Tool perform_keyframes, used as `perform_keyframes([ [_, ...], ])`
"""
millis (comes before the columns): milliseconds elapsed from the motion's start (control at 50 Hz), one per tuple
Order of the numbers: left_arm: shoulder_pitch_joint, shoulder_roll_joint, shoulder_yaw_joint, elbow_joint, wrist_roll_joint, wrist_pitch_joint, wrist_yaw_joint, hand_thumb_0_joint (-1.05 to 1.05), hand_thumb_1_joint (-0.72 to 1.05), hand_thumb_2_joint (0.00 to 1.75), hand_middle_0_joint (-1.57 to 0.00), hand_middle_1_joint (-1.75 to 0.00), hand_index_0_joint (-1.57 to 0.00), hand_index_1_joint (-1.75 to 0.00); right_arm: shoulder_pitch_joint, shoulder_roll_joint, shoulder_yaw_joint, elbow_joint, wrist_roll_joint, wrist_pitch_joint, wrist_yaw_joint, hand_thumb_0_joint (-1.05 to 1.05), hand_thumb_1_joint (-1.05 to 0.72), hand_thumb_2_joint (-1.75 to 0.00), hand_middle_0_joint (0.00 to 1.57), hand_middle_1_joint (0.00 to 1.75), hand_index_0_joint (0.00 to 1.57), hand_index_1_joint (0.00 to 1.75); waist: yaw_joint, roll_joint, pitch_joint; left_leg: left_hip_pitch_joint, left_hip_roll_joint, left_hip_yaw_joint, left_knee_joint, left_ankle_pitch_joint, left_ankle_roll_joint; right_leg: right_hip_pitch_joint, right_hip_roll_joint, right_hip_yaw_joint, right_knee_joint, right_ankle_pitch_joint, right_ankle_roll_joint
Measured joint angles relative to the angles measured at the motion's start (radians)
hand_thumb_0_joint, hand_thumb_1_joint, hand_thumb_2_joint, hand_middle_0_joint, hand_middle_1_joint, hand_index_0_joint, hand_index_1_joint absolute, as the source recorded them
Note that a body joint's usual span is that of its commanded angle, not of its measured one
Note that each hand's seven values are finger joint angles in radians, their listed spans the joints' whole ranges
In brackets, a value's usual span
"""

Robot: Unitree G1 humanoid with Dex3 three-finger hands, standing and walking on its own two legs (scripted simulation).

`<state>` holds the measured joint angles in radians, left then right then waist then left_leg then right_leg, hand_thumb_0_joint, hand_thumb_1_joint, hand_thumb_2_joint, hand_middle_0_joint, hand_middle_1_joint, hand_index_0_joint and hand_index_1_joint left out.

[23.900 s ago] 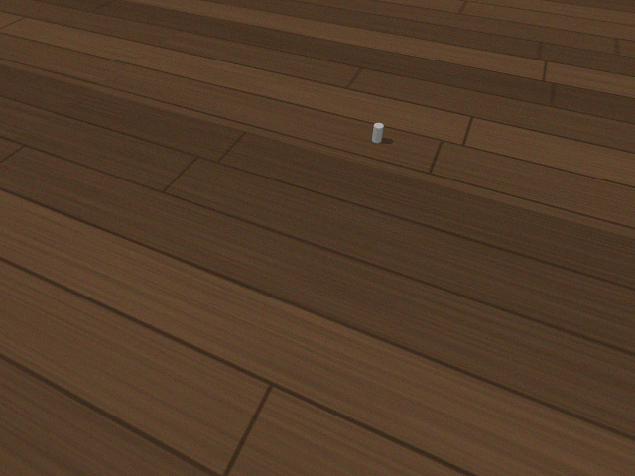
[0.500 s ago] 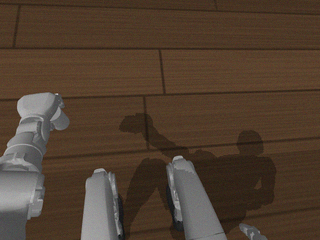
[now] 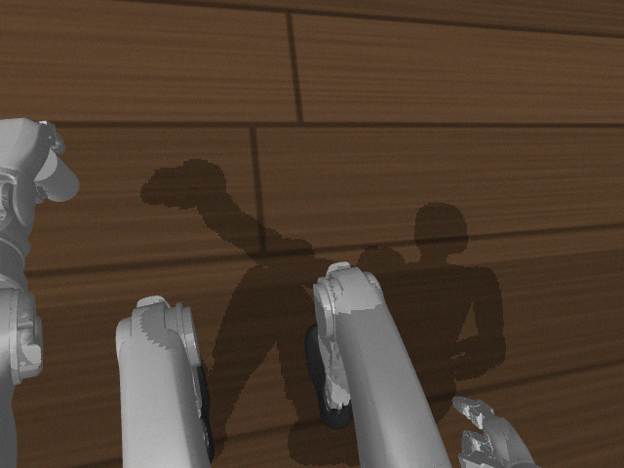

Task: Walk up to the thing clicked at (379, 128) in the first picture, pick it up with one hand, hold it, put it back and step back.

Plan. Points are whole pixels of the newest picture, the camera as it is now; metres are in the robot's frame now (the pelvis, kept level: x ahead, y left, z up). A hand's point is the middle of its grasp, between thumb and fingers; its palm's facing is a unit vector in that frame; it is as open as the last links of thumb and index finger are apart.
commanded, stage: crouch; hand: left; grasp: from above
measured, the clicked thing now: (48, 174) +0.50 +0.27 -0.21
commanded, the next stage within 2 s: lower in 0.54 s
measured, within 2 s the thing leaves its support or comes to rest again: rests again in 1.52 s
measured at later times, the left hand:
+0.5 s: hand (46, 185) +0.49 +0.28 -0.22, palm faces -0.46 -0.04 -0.89, open 7.6 cm
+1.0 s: hand (60, 192) +0.50 +0.28 -0.27, palm faces -0.48 -0.05 -0.88, open 7.6 cm
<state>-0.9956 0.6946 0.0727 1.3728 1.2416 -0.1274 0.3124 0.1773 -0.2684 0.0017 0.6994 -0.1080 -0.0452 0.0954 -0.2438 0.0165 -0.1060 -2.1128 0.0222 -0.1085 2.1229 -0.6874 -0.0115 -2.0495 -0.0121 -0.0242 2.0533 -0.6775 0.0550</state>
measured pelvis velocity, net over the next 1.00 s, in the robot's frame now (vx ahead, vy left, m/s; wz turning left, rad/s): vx -0.01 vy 0.00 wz -0.07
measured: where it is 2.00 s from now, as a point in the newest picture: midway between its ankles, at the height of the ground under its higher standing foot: (265, 411)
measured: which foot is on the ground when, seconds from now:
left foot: down 0.00-1.00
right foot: down 0.00-1.00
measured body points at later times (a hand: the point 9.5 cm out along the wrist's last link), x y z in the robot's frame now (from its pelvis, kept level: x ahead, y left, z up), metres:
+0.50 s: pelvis -0.01 +0.00 -0.06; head +0.25 +0.06 +0.31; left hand +0.51 +0.28 -0.17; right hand +0.00 -0.27 -0.15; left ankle +0.07 +0.13 -0.39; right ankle +0.09 -0.14 -0.38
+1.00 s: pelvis -0.01 +0.00 -0.09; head +0.26 +0.07 +0.26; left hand +0.52 +0.28 -0.22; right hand +0.00 -0.27 -0.17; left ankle +0.07 +0.13 -0.39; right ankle +0.09 -0.14 -0.38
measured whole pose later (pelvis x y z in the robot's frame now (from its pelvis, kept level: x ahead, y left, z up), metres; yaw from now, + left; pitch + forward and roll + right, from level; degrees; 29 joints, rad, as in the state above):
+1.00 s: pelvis -0.01 +0.00 -0.09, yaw -4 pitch +35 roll -10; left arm -1.09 0.89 0.11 1.50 1.31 -0.22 0.33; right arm 0.18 -0.29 0.13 0.67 -0.15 -0.02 0.14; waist -0.32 -0.03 0.03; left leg -2.35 0.01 -0.18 2.41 -0.68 -0.01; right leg -2.25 0.01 -0.06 2.30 -0.66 0.06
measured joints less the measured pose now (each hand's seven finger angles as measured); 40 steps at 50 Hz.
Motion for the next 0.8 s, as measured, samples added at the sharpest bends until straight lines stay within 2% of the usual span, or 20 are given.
perform_keyframes([
  [160,-0.023,0.046,0.017,0.016,0.019,-0.037,-0.026,0.09,0.43,0.3,-0.98,-0.6,-0.8,-0.38,0.021,-0.001,0.017,0.001,-0.006,0.021,0.02,0.0,-0.91,-0.9,0.2,0.3,0.21,0.3,-0.016,-0.007,0.027,-0.061,0.0,-0.013,0.077,-0.004,-0.003,-0.059,0.007,-0.004,0.072,-0.001,0.002],
  [360,-0.056,0.094,0.031,0.058,0.046,-0.059,-0.004,0.12,0.45,0.26,-1.02,-0.6,-0.81,-0.36,0.03,0.003,0.05,0.0,-0.015,0.028,0.03,0.0,-0.92,-0.9,0.2,0.3,0.21,0.3,-0.038,-0.013,0.063,-0.127,-0.007,-0.025,0.148,0.011,-0.001,-0.115,0.01,-0.008,0.133,0.012,0.001],
  [640,-0.093,0.137,0.033,0.096,0.056,-0.057,0.003,0.13,0.46,0.24,-1.08,-0.58,-0.82,-0.35,0.029,-0.006,0.093,-0.009,-0.022,0.027,0.033,0.0,-0.92,-0.9,0.2,0.3,0.21,0.3,-0.062,-0.017,0.079,-0.179,-0.011,-0.042,0.206,0.01,0.001,-0.157,0.015,-0.019,0.179,0.014,0.006],
  [800,-0.103,0.159,0.019,0.118,0.048,-0.053,-0.002,0.13,0.45,0.24,-1.11,-0.56,-0.83,-0.34,0.02,-0.016,0.112,-0.019,-0.024,0.025,0.04,0.0,-0.92,-0.9,0.2,0.3,0.21,0.3,-0.07,-0.026,0.097,-0.195,-0.012,-0.051,0.231,0.007,0.001,-0.169,0.017,-0.025,0.198,0.013,0.006],
])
